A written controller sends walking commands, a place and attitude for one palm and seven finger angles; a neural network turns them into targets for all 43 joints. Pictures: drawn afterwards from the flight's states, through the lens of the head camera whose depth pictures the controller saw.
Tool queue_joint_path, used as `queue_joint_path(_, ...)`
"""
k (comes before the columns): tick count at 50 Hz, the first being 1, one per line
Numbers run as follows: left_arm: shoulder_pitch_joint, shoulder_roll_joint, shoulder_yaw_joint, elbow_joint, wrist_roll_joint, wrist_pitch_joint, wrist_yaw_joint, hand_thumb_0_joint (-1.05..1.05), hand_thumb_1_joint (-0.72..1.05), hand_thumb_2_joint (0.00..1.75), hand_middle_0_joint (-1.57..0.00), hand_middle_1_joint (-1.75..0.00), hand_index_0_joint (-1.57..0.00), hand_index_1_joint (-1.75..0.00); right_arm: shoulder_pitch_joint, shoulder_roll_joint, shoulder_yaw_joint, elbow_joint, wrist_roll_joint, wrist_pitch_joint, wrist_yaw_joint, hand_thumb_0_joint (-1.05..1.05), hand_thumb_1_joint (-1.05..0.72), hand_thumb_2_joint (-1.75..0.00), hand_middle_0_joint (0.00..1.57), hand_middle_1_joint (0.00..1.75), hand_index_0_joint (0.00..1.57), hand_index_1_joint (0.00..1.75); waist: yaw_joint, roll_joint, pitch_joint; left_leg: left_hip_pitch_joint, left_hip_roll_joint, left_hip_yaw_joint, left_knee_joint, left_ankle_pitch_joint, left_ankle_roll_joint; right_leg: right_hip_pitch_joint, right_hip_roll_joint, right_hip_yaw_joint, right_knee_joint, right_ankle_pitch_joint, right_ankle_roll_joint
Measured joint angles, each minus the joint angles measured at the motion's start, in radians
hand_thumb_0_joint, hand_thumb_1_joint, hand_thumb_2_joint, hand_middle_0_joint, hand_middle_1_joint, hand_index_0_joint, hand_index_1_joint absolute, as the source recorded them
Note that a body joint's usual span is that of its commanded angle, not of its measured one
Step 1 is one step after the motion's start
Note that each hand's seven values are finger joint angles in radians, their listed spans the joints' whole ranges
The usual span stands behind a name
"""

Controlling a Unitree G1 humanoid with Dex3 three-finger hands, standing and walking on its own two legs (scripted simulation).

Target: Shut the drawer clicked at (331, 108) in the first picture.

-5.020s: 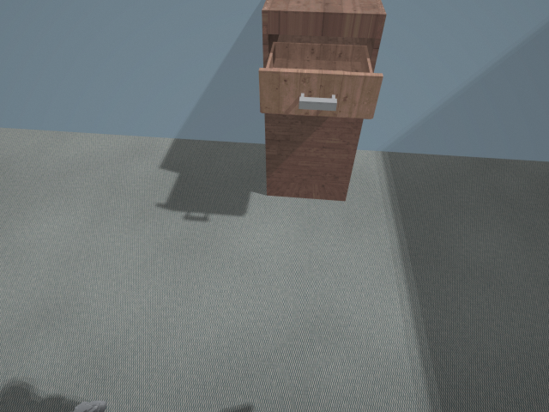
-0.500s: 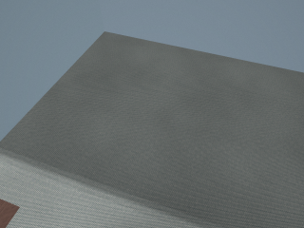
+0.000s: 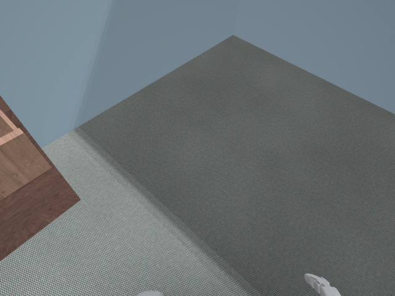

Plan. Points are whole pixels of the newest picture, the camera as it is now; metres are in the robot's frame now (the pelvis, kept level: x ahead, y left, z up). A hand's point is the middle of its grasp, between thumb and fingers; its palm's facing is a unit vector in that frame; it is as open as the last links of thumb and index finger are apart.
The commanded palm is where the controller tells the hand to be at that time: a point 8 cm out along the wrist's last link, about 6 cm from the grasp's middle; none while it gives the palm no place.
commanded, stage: turn to face it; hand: left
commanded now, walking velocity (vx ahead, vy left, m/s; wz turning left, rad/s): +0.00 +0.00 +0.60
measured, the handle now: out of the picture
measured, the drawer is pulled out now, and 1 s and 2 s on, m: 0.28 0.28 0.28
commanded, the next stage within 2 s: take the last steps up to it in 1.42 s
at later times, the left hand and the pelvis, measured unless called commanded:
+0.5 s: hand out of the picture +0.07 +0.20 -0.12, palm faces +0.31 -0.90 -0.30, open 7.4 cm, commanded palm none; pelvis +0.01 -0.03 +0.01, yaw +18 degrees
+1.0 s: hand out of the picture -0.11 +0.22 -0.16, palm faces +0.63 -0.73 -0.27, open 7.4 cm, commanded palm none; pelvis +0.00 +0.01 +0.01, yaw +36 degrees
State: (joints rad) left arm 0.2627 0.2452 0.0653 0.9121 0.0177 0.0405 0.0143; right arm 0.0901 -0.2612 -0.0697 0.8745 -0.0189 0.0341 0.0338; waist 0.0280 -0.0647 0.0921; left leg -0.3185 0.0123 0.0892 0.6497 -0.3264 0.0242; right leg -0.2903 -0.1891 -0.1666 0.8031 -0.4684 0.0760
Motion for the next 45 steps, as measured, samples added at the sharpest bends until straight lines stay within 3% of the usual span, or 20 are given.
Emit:
queue_joint_path(3,-0.022,0.025,0.016,0.018,-0.002,0.028,0.008,0.01,0.90,0.90,-0.21,-0.30,-0.20,-0.30,0.001,0.022,0.014,-0.013,0.000,-0.020,-0.012,0.00,-0.91,-0.90,0.20,0.30,0.20,0.30,0.003,-0.006,0.008,-0.001,-0.005,-0.024,0.008,-0.013,0.018,-0.116,0.048,0.090,0.256,-0.055,0.008)
queue_joint_path(7,-0.051,0.035,0.027,0.008,-0.003,0.028,-0.002,0.01,0.91,0.90,-0.20,-0.30,-0.20,-0.30,0.026,0.042,0.024,-0.006,-0.003,-0.016,-0.023,0.00,-0.90,-0.90,0.20,0.30,0.20,0.30,-0.002,0.011,0.005,0.030,-0.017,-0.069,-0.077,0.041,0.016,-0.189,0.077,0.133,0.324,0.048,0.015)
queue_joint_path(16,-0.105,0.013,0.022,-0.039,-0.008,0.017,0.002,0.01,0.91,0.90,-0.20,-0.29,-0.19,-0.30,0.100,0.059,0.017,0.029,-0.008,0.000,-0.021,0.00,-0.90,-0.90,0.21,0.30,0.21,0.30,-0.039,0.064,-0.014,0.036,-0.054,-0.176,-0.148,0.097,0.007,-0.141,0.131,0.175,0.103,0.056,0.017)
queue_joint_path(19,-0.121,-0.003,0.013,-0.055,-0.015,0.008,0.004,0.01,0.91,0.90,-0.20,-0.29,-0.19,-0.30,0.121,0.051,0.008,0.039,-0.009,0.010,-0.022,0.00,-0.90,-0.90,0.21,0.30,0.21,0.30,-0.054,0.086,-0.017,0.017,-0.067,-0.217,-0.127,0.094,-0.008,-0.078,0.160,0.174,-0.032,0.059,0.006)
queue_joint_path(22,-0.117,-0.016,0.000,-0.078,-0.015,-0.017,0.007,0.01,0.90,0.90,-0.20,-0.30,-0.20,-0.30,0.146,0.037,-0.004,0.045,0.000,0.018,-0.021,0.00,-0.90,-0.90,0.21,0.30,0.21,0.30,-0.056,0.100,-0.032,-0.027,-0.089,-0.250,-0.058,0.065,-0.029,0.022,0.171,0.162,-0.252,0.160,-0.020)
queue_joint_path(25,-0.106,-0.046,-0.016,-0.080,-0.006,-0.025,0.011,0.01,0.90,0.90,-0.20,-0.30,-0.20,-0.30,0.149,0.012,-0.023,0.059,-0.004,0.033,-0.021,0.00,-0.90,-0.90,0.21,0.30,0.20,0.30,-0.061,0.131,-0.029,-0.119,-0.085,-0.208,0.212,-0.126,-0.049,0.035,0.162,0.115,-0.233,0.148,-0.073)
queue_joint_path(28,-0.082,-0.063,-0.024,-0.072,-0.004,-0.024,0.012,0.01,0.90,0.90,-0.20,-0.30,-0.20,-0.30,0.147,-0.005,-0.030,0.068,-0.007,0.041,-0.011,0.00,-0.90,-0.90,0.20,0.30,0.20,0.30,-0.065,0.125,-0.026,-0.184,-0.051,-0.136,0.448,-0.102,-0.071,0.079,0.134,0.078,-0.267,0.152,-0.082)
queue_joint_path(30,-0.070,-0.067,-0.027,-0.064,-0.002,-0.025,0.013,0.01,0.90,0.90,-0.21,-0.30,-0.20,-0.30,0.142,-0.010,-0.031,0.070,-0.006,0.043,-0.005,0.00,-0.90,-0.90,0.20,0.30,0.20,0.30,-0.067,0.112,-0.022,-0.197,-0.023,-0.108,0.506,-0.076,-0.086,0.101,0.115,0.053,-0.285,0.156,-0.080)
queue_joint_path(35,-0.038,-0.065,-0.032,-0.046,0.004,-0.027,0.008,0.01,0.90,0.90,-0.21,-0.30,-0.20,-0.30,0.107,-0.013,-0.025,0.072,-0.004,0.053,0.001,0.00,-0.91,-0.90,0.20,0.30,0.20,0.30,-0.050,0.077,-0.009,-0.158,0.023,-0.070,0.411,-0.086,-0.101,0.125,0.070,-0.005,-0.294,0.148,-0.067)
queue_joint_path(40,-0.005,-0.037,-0.021,-0.024,0.009,-0.018,0.005,0.01,0.90,0.90,-0.21,-0.30,-0.20,-0.30,0.051,-0.009,-0.010,0.052,0.001,0.042,0.002,0.00,-0.91,-0.90,0.20,0.30,0.20,0.30,-0.018,0.044,0.007,-0.065,0.030,-0.026,0.176,-0.096,-0.085,0.115,0.029,-0.056,-0.250,0.118,-0.038)
queue_joint_path(42,0.012,-0.017,-0.010,-0.016,0.005,-0.012,0.003,0.01,0.90,0.90,-0.21,-0.30,-0.20,-0.30,0.039,-0.009,-0.004,0.033,0.001,0.028,0.003,0.00,-0.91,-0.90,0.20,0.30,0.20,0.30,-0.011,0.030,0.005,-0.002,0.020,-0.003,0.024,-0.018,-0.071,0.097,0.005,-0.077,-0.194,0.086,-0.018)
queue_joint_path(43,0.024,-0.008,-0.004,-0.015,0.001,-0.007,0.001,0.01,0.90,0.90,-0.21,-0.30,-0.20,-0.30,0.035,-0.014,-0.001,0.020,-0.002,0.016,0.004,0.00,-0.91,-0.90,0.20,0.30,0.20,0.30,-0.008,0.032,-0.002,0.019,0.020,-0.006,-0.034,0.060,-0.043,0.066,-0.004,-0.079,-0.129,0.065,-0.011)
queue_joint_path(45,0.019,0.020,0.008,0.000,-0.003,0.015,0.005,0.01,0.90,0.90,-0.21,-0.30,-0.20,-0.30,0.018,-0.002,0.005,0.009,0.002,-0.004,-0.001,0.00,-0.91,-0.90,0.20,0.30,0.20,0.30,0.001,0.009,0.008,0.000,0.003,-0.011,0.017,0.017,-0.002,-0.020,0.003,0.005,0.076,-0.066,0.001)
